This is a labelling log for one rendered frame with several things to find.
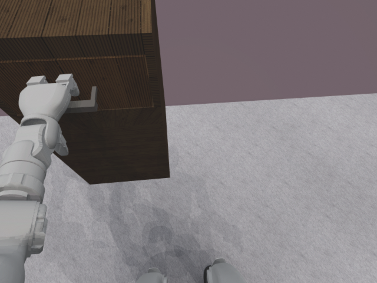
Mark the left robot upper arm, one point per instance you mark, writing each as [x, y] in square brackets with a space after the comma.
[22, 232]

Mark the drawer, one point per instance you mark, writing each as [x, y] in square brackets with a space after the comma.
[122, 81]

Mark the handle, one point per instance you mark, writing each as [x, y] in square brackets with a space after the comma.
[83, 106]

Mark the robot left forearm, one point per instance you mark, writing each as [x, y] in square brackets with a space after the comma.
[25, 162]

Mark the left robot shin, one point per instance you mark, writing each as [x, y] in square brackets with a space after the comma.
[153, 270]

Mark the cabinet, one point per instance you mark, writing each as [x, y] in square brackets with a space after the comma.
[108, 145]

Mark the robot left hand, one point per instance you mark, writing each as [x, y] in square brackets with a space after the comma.
[49, 99]

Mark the right robot thigh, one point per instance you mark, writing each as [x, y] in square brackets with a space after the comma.
[224, 273]

